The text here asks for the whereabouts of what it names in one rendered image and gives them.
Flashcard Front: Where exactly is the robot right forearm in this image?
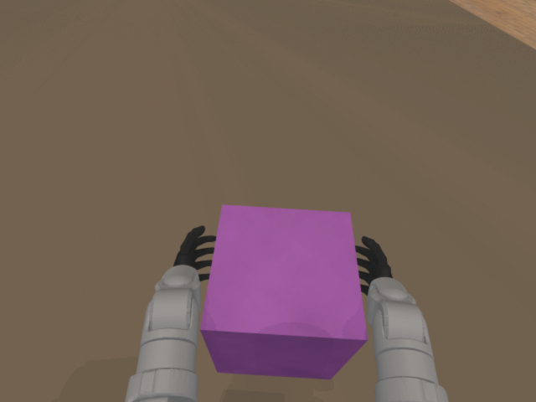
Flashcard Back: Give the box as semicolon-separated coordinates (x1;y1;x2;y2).
367;277;449;402

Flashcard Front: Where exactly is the carton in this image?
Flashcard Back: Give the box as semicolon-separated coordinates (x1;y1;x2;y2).
200;204;368;379

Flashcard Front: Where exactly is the robot left hand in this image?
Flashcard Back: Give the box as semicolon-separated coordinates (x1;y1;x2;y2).
173;226;216;281

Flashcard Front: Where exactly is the robot right hand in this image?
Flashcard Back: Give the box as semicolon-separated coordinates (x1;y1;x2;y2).
355;236;393;295

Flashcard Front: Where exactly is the robot left forearm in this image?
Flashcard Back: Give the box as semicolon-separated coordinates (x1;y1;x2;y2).
125;265;201;402

